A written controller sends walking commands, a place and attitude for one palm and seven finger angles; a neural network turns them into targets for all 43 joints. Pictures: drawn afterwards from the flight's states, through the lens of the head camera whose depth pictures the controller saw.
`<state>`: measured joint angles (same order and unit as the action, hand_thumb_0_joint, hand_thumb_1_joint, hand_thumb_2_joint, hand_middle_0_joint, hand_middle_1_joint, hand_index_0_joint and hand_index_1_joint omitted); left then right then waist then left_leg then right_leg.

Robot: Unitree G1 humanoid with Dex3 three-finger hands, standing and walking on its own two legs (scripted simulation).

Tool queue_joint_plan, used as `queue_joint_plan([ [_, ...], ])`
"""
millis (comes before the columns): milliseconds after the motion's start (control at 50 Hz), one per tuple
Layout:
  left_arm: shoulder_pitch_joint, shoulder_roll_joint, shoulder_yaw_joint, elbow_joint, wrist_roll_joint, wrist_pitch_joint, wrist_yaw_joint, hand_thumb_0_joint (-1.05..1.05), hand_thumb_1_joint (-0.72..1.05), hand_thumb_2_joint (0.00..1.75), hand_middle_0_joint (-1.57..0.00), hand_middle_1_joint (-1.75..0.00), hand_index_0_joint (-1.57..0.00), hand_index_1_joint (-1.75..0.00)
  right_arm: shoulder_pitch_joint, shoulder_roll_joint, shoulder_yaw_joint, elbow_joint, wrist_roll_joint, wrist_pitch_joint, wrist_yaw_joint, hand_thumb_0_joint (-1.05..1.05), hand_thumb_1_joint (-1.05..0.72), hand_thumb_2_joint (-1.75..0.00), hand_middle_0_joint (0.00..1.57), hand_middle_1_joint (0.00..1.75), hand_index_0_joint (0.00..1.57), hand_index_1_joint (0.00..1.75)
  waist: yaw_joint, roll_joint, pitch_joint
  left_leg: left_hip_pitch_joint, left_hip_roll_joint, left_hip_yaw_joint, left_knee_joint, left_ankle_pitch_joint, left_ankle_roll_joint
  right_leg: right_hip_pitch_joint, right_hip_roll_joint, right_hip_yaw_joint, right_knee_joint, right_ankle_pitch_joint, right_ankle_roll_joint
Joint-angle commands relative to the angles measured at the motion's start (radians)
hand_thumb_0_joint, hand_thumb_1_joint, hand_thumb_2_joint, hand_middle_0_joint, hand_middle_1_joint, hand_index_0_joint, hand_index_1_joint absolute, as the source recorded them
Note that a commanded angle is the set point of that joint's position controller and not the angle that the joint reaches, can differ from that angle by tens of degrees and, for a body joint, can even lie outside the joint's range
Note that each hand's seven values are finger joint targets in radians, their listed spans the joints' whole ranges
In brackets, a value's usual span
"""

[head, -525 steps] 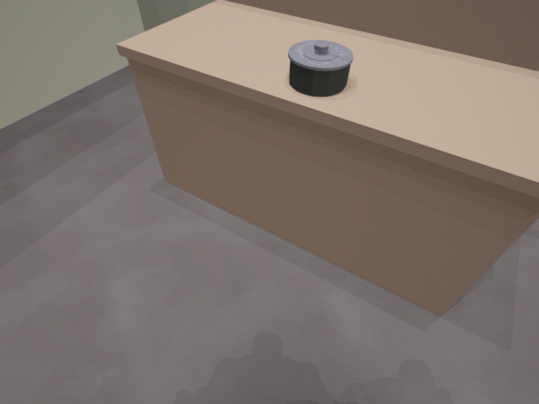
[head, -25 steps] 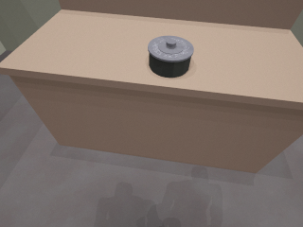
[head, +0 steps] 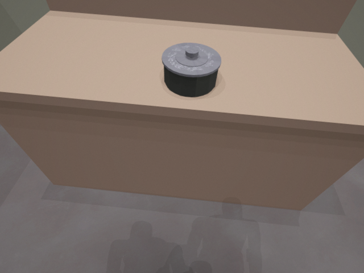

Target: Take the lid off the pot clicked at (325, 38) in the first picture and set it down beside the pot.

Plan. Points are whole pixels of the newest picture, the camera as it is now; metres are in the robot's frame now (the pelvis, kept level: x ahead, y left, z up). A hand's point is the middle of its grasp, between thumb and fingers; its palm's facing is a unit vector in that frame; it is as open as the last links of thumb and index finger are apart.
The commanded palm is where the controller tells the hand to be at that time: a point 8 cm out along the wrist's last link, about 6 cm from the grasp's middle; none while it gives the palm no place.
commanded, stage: shuffle to correct the standing spot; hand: left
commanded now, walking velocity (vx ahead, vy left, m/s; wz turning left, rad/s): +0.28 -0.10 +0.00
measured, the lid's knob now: (192, 52) +0.73 +0.01 +0.10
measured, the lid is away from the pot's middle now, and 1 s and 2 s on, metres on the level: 0.00 0.00 0.00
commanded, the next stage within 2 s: come to a stop and stand still in 1.54 s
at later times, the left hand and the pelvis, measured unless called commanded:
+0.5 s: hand (133, 206) +0.31 +0.15 -0.14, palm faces -0.06 -0.99 -0.15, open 7.4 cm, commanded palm none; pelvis +0.17 -0.02 +0.02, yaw -2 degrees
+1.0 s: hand (152, 181) +0.40 +0.11 -0.16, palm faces +0.02 -0.98 -0.18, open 7.3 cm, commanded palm none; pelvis +0.33 -0.09 +0.02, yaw -1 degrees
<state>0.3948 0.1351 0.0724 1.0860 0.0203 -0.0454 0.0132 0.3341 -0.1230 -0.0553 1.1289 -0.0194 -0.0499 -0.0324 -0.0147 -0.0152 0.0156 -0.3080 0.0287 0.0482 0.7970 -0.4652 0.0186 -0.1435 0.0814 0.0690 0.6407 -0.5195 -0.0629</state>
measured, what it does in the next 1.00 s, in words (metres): walks ahead: left foot, then right foot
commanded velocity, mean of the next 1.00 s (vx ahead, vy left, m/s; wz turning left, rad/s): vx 0.10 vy -0.13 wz -0.02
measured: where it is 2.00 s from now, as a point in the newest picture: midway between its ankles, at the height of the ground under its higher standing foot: outside the picture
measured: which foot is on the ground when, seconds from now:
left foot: up 0.00-0.10, down 0.12-0.56, up 0.58-0.78, down 0.80-1.00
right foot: down 0.00-0.12, up 0.14-0.56, down 0.58-0.82, up 0.84-1.00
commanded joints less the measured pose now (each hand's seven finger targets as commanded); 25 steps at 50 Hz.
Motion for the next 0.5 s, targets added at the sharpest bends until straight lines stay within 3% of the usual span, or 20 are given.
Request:
queue_joint_plan([
  [0, 0.21, 0.13, 0.029, 0.002, 0.018, -0.015, 0.03, 0.0, 0.9, 0.9, -0.2, -0.3, -0.2, -0.3, -0.225, -0.068, -0.014, -0.156, 0.005, -0.025, 0.0, 0.0, -0.9, -0.9, 0.2, 0.3, 0.2, 0.3, 0.091, -0.116, 0.194, -0.493, 0.026, 0.009, 0.194, -0.185, -0.001, 0.249, -0.363, 0.405, -0.228, 0.822, -0.264],
  [20, 0.182, 0.129, 0.027, -0.008, 0.019, -0.016, 0.033, 0.0, 0.9, 0.9, -0.2, -0.3, -0.2, -0.3, -0.231, -0.072, -0.017, -0.171, 0.007, -0.026, 0.004, 0.0, -0.9, -0.9, 0.2, 0.3, 0.2, 0.3, 0.072, -0.106, 0.182, -0.46, 0.034, -0.003, 0.143, -0.182, 0.006, 0.219, -0.35, 0.369, -0.211, 0.816, -0.246],
  [40, 0.12, 0.13, 0.022, -0.025, 0.015, -0.018, 0.033, 0.0, 0.9, 0.9, -0.2, -0.3, -0.2, -0.3, -0.181, -0.07, -0.02, -0.165, 0.009, -0.026, 0.006, 0.0, -0.9, -0.9, 0.2, 0.3, 0.2, 0.3, 0.023, -0.104, 0.141, -0.319, 0.022, 0.012, 0.037, -0.121, 0.013, 0.137, -0.318, 0.306, -0.185, 0.815, -0.213],
  [60, 0.04, 0.134, 0.017, -0.046, 0.008, -0.021, 0.026, 0.0, 0.9, 0.9, -0.2, -0.3, -0.2, -0.3, -0.061, -0.062, -0.021, -0.132, 0.007, -0.027, 0.005, 0.0, -0.9, -0.9, 0.2, 0.3, 0.2, 0.3, -0.056, -0.07, 0.081, -0.061, -0.015, 0.056, -0.13, 0.012, 0.017, 0.002, -0.26, 0.21, -0.095, 0.861, -0.164],
  [80, -0.018, 0.129, 0.017, -0.064, -0.002, -0.023, 0.017, 0.0, 0.9, 0.9, -0.2, -0.3, -0.2, -0.3, 0.141, -0.075, -0.03, -0.062, 0.003, -0.031, 0.002, 0.0, -0.9, -0.9, 0.2, 0.3, 0.2, 0.3, -0.139, -0.019, 0.006, 0.283, -0.023, 0.024, -0.257, 0.184, 0.04, -0.18, -0.168, 0.105, 0.112, 0.821, -0.109],
  [100, -0.015, 0.085, 0.018, -0.102, -0.014, -0.027, 0.003, 0.0, 0.9, 0.9, -0.2, -0.3, -0.2, -0.3, 0.329, -0.211, -0.056, -0.023, -0.019, -0.04, -0.007, 0.0, -0.9, -0.9, 0.2, 0.3, 0.2, 0.3, -0.178, 0.261, -0.107, 0.532, 0.301, -0.446, -0.385, 0.322, 0.148, -0.434, -0.037, -0.04, 0.471, 0.461, -0.011],
  [120, -0.061, 0.105, 0.019, -0.129, -0.014, -0.039, 0.004, 0.0, 0.9, 0.9, -0.2, -0.3, -0.2, -0.3, 0.354, -0.236, -0.054, -0.02, -0.016, -0.021, -0.007, 0.0, -0.9, -0.9, 0.2, 0.3, 0.2, 0.3, -0.156, 0.268, -0.065, 0.452, 0.461, -0.684, -0.509, 0.474, 0.264, -0.512, -0.009, -0.012, 0.71, 0.024, -0.014],
  [140, -0.122, 0.115, 0.022, -0.138, -0.004, -0.029, 0.009, 0.0, 0.9, 0.9, -0.2, -0.3, -0.2, -0.3, 0.263, -0.202, -0.041, -0.043, -0.013, -0.016, -0.005, 0.0, -0.9, -0.9, 0.2, 0.3, 0.2, 0.3, -0.114, 0.067, 0.054, 0.304, 0.464, -0.619, -0.513, 0.471, 0.275, -0.578, -0.073, 0.035, 0.803, 0.057, -0.021],
  [160, -0.14, 0.088, 0.019, -0.141, 0.003, -0.02, 0.004, 0.0, 0.9, 0.9, -0.2, -0.3, -0.2, -0.3, 0.181, -0.152, -0.025, -0.07, -0.014, -0.025, -0.008, 0.0, -0.9, -0.9, 0.2, 0.3, 0.2, 0.3, -0.067, 0.01, 0.133, 0.196, 0.418, -0.531, -0.525, 0.486, 0.238, -0.607, -0.111, 0.041, 0.829, 0.12, -0.007],
  [180, -0.126, 0.082, 0.018, -0.141, 0.005, -0.012, -0.005, 0.0, 0.9, 0.9, -0.2, -0.3, -0.2, -0.3, 0.126, -0.115, -0.01, -0.09, -0.009, -0.037, -0.011, 0.0, -0.9, -0.9, 0.2, 0.3, 0.2, 0.3, -0.026, 0.018, 0.164, 0.129, 0.38, -0.44, -0.538, 0.493, 0.211, -0.614, -0.136, 0.038, 0.809, 0.153, 0.005],
  [200, -0.103, 0.061, 0.016, -0.135, 0.007, 0.003, -0.015, 0.0, 0.9, 0.9, -0.2, -0.3, -0.2, -0.3, 0.097, -0.104, 0.001, -0.091, -0.005, -0.048, -0.013, 0.0, -0.9, -0.9, 0.2, 0.3, 0.2, 0.3, 0.002, 0.068, 0.143, 0.138, 0.332, -0.319, -0.541, 0.526, 0.174, -0.617, -0.142, 0.025, 0.787, 0.192, 0.016],
  [240, -0.092, 0.046, 0.016, -0.137, 0.005, 0.022, -0.029, 0.0, 0.9, 0.9, -0.2, -0.3, -0.2, -0.3, 0.083, -0.105, 0.002, -0.092, 0.002, -0.058, -0.015, 0.0, -0.9, -0.9, 0.2, 0.3, 0.2, 0.3, 0.016, 0.137, 0.077, 0.178, 0.264, -0.153, -0.539, 0.59, 0.134, -0.616, -0.149, -0.007, 0.73, 0.257, 0.033],
  [260, -0.101, 0.045, 0.015, -0.147, 0.003, 0.027, -0.034, 0.0, 0.9, 0.9, -0.2, -0.3, -0.2, -0.3, 0.08, -0.114, 0.001, -0.092, 0.004, -0.06, -0.014, 0.0, -0.9, -0.9, 0.2, 0.3, 0.2, 0.3, 0.019, 0.147, 0.045, 0.187, 0.247, -0.109, -0.546, 0.565, 0.126, -0.617, -0.154, -0.02, 0.697, 0.283, 0.037],
  [300, -0.154, 0.036, 0.01, -0.178, 0.004, 0.032, -0.042, 0.0, 0.9, 0.9, -0.2, -0.3, -0.2, -0.3, 0.087, -0.126, 0.0, -0.097, 0.006, -0.06, -0.015, 0.0, -0.9, -0.9, 0.2, 0.3, 0.2, 0.3, 0.014, 0.099, 0.053, 0.196, 0.237, -0.087, -0.572, 0.559, 0.122, -0.652, -0.164, -0.051, 0.619, 0.334, 0.049],
  [360, -0.279, 0.034, -0.004, -0.233, 0.003, 0.029, -0.049, 0.0, 0.9, 0.9, -0.2, -0.3, -0.2, -0.3, 0.115, -0.131, -0.003, -0.085, -0.002, -0.05, -0.015, 0.0, -0.9, -0.9, 0.2, 0.3, 0.2, 0.3, -0.02, 0.128, 0.083, 0.257, 0.221, -0.035, -0.573, 0.595, 0.111, -0.651, -0.183, -0.123, 0.333, 0.371, 0.053],
  [380, -0.333, 0.031, -0.008, -0.253, 0.0, 0.025, -0.051, 0.0, 0.9, 0.9, -0.2, -0.3, -0.2, -0.3, 0.127, -0.13, -0.001, -0.088, -0.003, -0.046, -0.014, 0.0, -0.9, -0.9, 0.2, 0.3, 0.2, 0.3, -0.04, 0.139, 0.105, 0.222, 0.204, -0.022, -0.578, 0.634, 0.102, -0.585, -0.179, -0.15, 0.23, 0.383, 0.046],
  [420, -0.348, 0.045, -0.008, -0.254, -0.003, 0.019, -0.05, 0.0, 0.9, 0.9, -0.2, -0.3, -0.2, -0.3, 0.147, -0.153, -0.006, -0.076, -0.009, -0.037, -0.012, 0.0, -0.9, -0.9, 0.2, 0.3, 0.2, 0.3, -0.052, 0.145, 0.063, 0.251, 0.212, -0.002, -0.561, 0.703, 0.092, -0.452, -0.151, -0.184, 0.078, 0.413, 0.035],
  [460, -0.292, 0.083, -0.002, -0.23, -0.002, 0.012, -0.045, 0.0, 0.9, 0.9, -0.2, -0.3, -0.2, -0.3, 0.153, -0.182, -0.016, -0.062, -0.011, -0.027, -0.009, 0.0, -0.9, -0.9, 0.2, 0.3, 0.2, 0.3, -0.028, 0.147, 0.018, 0.287, 0.222, 0.018, -0.452, 0.829, 0.074, -0.305, -0.118, -0.21, -0.028, 0.4, 0.018],
  [480, -0.231, 0.103, 0.002, -0.212, -0.004, 0.009, -0.042, 0.0, 0.9, 0.9, -0.2, -0.3, -0.2, -0.3, 0.149, -0.189, -0.018, -0.064, -0.011, -0.021, -0.007, 0.0, -0.9, -0.9, 0.2, 0.3, 0.2, 0.3, 0.001, 0.129, -0.009, 0.259, 0.214, 0.009, -0.369, 0.863, 0.062, -0.187, -0.098, -0.221, -0.076, 0.404, 0.007],
])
